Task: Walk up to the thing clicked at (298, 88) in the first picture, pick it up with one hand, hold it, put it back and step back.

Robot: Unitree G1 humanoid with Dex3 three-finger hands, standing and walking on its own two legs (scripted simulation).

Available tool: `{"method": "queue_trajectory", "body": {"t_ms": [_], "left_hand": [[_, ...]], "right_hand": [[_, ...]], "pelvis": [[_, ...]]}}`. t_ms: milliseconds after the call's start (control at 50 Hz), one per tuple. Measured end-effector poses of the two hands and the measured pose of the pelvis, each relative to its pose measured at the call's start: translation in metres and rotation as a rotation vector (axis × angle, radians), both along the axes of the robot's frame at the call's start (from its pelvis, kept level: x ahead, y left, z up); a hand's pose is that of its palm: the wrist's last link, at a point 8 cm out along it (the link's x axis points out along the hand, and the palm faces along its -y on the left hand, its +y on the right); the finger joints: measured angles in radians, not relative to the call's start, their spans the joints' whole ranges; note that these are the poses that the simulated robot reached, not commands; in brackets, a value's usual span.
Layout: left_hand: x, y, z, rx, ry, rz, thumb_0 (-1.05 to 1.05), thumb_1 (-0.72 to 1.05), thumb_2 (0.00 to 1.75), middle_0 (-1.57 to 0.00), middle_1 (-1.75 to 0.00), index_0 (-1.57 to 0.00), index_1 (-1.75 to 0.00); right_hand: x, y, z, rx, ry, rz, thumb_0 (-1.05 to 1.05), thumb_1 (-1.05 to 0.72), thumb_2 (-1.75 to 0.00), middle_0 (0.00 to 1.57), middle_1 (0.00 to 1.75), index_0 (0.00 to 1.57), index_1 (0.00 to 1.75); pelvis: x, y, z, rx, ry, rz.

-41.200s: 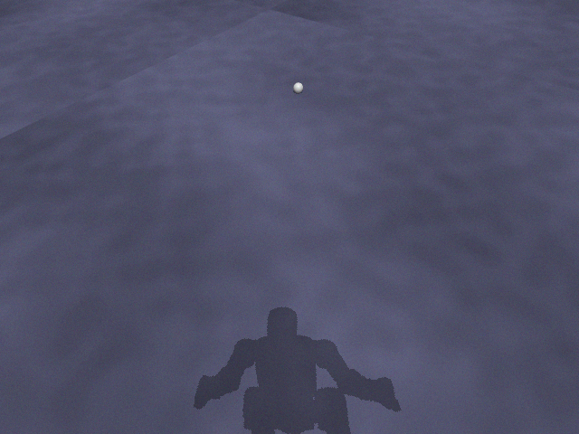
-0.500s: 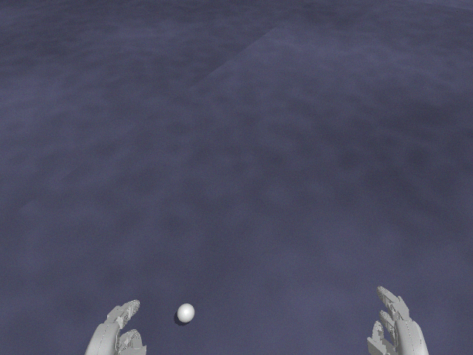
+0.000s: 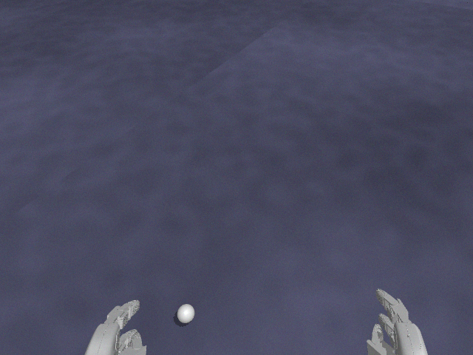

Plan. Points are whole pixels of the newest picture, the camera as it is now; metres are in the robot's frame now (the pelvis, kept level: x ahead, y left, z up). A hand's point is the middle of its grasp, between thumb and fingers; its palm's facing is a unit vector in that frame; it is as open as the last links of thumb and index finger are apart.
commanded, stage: home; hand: left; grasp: from above
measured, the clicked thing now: (185, 313) +0.41 +0.23 -0.68
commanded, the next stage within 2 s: stand in 0.34 s
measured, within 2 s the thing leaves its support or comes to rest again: neither
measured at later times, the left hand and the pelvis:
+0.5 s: hand (141, 354) +0.17 +0.19 -0.06, palm faces +0.01 -0.96 -0.28, open 7.4 cm; pelvis -0.01 +0.00 +0.01, yaw +0 degrees
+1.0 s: hand out of the picture +0.03 +0.24 -0.11, palm faces +0.05 -0.94 -0.33, open 7.4 cm; pelvis +0.00 +0.00 +0.06, yaw +1 degrees
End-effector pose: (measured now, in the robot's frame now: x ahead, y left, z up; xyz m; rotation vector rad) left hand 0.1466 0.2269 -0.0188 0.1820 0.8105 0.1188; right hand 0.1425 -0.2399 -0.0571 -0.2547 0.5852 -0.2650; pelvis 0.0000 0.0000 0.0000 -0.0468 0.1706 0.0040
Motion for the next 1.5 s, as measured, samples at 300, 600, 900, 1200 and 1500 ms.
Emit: {"method": "queue_trajectory", "body": {"t_ms": [300, 600, 900, 1200, 1500], "left_hand": [[-0.001, -0.001, -0.001, -0.002, -0.001, 0.001, 0.01, 0.90, 0.90, -0.21, -0.30, -0.20, -0.29], [-0.010, 0.031, -0.036, 0.119, 0.056, -0.013, 0.01, 0.90, 0.90, -0.21, -0.30, -0.21, -0.30], [-0.107, 0.057, -0.052, 0.113, 0.403, 0.125, 0.01, 0.90, 0.90, -0.21, -0.30, -0.20, -0.30], [-0.132, 0.055, -0.046, 0.108, 0.483, 0.147, 0.01, 0.90, 0.90, -0.21, -0.30, -0.21, -0.30], [-0.114, 0.059, -0.041, 0.119, 0.472, 0.141, 0.01, 0.90, 0.90, -0.21, -0.30, -0.21, -0.30]], "right_hand": [[0.000, -0.003, 0.001, -0.005, -0.006, -0.005, 0.01, -0.90, -0.89, 0.20, 0.30, 0.20, 0.30], [-0.017, -0.018, -0.021, -0.018, 0.370, 0.134, 0.01, -0.90, -0.89, 0.20, 0.30, 0.20, 0.30], [-0.070, -0.030, -0.015, 0.029, 0.599, 0.024, 0.01, -0.90, -0.89, 0.20, 0.30, 0.20, 0.30], [-0.082, -0.032, -0.010, 0.054, 0.653, 0.003, 0.01, -0.90, -0.89, 0.20, 0.30, 0.20, 0.30], [-0.085, -0.044, -0.007, 0.038, 0.685, -0.007, 0.00, -0.90, -0.89, 0.20, 0.30, 0.20, 0.30]], "pelvis": [[-0.001, -0.001, -0.001, 0.000, 0.000, 0.000], [-0.007, 0.000, 0.018, 0.045, -0.126, 0.004], [-0.003, 0.003, 0.050, 0.040, -0.210, 0.018], [-0.007, 0.000, 0.063, 0.041, -0.247, 0.029], [-0.003, -0.003, 0.066, 0.043, -0.238, 0.030]]}}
